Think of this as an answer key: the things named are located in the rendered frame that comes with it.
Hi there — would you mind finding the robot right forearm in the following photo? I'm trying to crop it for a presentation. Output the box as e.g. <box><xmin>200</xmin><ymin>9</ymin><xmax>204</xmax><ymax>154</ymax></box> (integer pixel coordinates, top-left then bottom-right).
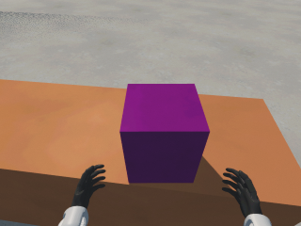
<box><xmin>243</xmin><ymin>214</ymin><xmax>272</xmax><ymax>226</ymax></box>

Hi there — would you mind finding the robot right hand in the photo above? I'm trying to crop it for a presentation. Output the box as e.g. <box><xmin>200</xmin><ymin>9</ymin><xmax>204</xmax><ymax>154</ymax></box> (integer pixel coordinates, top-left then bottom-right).
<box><xmin>222</xmin><ymin>168</ymin><xmax>262</xmax><ymax>218</ymax></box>

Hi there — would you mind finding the pedestal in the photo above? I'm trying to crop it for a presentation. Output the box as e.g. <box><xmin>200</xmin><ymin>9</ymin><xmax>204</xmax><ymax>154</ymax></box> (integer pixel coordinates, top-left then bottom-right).
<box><xmin>0</xmin><ymin>79</ymin><xmax>301</xmax><ymax>226</ymax></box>

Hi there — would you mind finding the robot left forearm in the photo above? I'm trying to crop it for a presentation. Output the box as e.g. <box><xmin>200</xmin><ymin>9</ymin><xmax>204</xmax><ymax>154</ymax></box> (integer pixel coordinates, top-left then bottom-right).
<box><xmin>58</xmin><ymin>206</ymin><xmax>89</xmax><ymax>226</ymax></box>

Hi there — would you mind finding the robot left hand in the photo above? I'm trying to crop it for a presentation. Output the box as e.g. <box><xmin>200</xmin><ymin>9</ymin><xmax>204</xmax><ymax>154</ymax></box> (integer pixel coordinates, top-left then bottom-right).
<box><xmin>71</xmin><ymin>164</ymin><xmax>106</xmax><ymax>209</ymax></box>

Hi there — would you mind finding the carton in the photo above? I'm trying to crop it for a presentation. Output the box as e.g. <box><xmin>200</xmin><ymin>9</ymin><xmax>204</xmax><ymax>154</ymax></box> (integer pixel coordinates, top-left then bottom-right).
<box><xmin>119</xmin><ymin>84</ymin><xmax>210</xmax><ymax>184</ymax></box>

